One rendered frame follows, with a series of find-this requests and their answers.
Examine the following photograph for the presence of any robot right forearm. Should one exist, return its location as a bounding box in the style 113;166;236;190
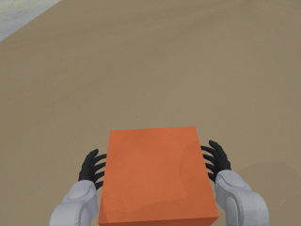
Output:
214;169;270;226

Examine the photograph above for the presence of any carton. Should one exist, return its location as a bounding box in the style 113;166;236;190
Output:
98;126;219;226

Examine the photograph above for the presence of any robot left forearm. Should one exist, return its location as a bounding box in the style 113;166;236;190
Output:
48;180;99;226

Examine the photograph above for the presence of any robot left hand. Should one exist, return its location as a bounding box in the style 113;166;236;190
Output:
78;149;107;190

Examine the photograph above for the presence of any robot right hand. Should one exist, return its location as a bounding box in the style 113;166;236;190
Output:
200;140;231;183

